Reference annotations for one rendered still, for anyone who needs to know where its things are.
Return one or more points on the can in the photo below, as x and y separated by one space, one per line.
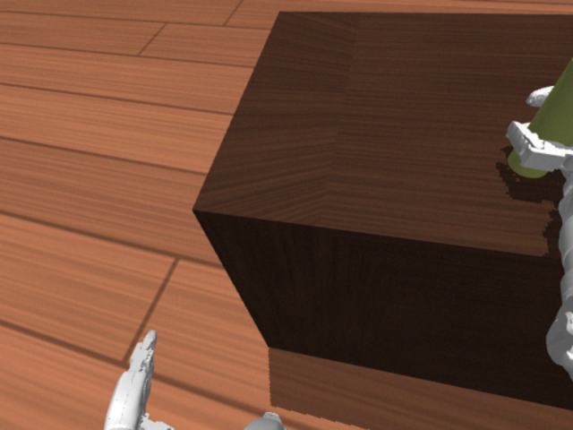
553 121

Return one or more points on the right robot hand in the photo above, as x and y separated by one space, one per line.
535 153

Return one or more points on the right robot arm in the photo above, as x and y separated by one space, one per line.
559 339

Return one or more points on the left robot hand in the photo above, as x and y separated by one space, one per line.
128 404

